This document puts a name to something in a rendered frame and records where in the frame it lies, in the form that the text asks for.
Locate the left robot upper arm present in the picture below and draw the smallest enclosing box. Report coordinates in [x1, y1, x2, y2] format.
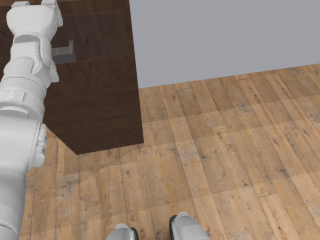
[0, 115, 48, 240]

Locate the robot right thigh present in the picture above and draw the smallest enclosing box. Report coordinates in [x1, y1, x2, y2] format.
[172, 216, 211, 240]

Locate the cabinet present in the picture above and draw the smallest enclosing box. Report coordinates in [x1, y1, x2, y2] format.
[0, 0, 144, 155]

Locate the left robot hand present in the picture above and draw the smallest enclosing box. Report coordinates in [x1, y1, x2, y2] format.
[6, 0, 63, 83]

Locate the drawer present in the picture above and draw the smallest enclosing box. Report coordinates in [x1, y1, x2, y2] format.
[0, 10, 127, 70]

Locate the robot left shin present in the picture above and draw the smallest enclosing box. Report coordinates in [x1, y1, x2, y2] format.
[115, 223, 129, 229]

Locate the robot left forearm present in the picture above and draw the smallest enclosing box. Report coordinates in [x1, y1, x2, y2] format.
[0, 31, 52, 123]

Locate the handle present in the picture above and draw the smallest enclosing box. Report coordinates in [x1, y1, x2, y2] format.
[51, 40, 77, 64]

